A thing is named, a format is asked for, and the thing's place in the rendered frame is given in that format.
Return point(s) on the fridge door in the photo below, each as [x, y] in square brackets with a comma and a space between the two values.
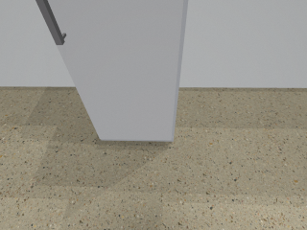
[122, 56]

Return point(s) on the handle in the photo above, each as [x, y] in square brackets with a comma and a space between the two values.
[51, 21]

